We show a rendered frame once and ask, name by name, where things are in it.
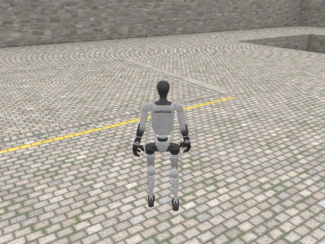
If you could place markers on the robot right thigh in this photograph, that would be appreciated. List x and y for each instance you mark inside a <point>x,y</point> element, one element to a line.
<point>174,155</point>

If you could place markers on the robot thigh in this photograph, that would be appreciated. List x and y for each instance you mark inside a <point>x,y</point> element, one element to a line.
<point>174,155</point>
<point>150,155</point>

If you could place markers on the robot left thigh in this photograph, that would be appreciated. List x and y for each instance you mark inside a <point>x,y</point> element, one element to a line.
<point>150,155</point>

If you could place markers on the left robot forearm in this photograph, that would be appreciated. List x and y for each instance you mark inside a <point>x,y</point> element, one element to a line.
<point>139,135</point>

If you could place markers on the robot left hand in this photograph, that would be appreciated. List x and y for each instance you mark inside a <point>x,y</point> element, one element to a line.
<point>135,149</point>

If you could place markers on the right robot forearm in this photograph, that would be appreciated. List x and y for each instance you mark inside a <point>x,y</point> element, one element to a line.
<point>185,135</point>

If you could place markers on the robot left upper arm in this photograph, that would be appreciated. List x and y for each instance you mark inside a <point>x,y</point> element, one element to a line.
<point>144,115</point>

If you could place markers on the robot right upper arm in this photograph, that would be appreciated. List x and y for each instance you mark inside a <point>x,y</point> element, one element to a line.
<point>181,117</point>

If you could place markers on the robot right hand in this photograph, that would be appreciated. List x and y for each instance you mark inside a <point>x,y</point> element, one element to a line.
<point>183,145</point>

